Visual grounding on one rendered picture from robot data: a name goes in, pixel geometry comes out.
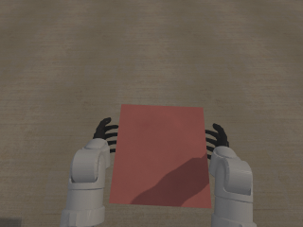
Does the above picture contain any carton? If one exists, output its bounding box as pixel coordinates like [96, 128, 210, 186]
[109, 104, 212, 209]

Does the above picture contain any robot left hand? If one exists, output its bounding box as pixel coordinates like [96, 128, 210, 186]
[93, 117, 118, 153]

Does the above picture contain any robot right hand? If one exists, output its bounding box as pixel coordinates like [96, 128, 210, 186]
[205, 123, 229, 160]

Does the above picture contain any right robot forearm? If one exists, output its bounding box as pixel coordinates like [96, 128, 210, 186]
[208, 146, 257, 227]

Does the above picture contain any left robot forearm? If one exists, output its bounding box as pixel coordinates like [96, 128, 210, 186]
[60, 138, 111, 227]

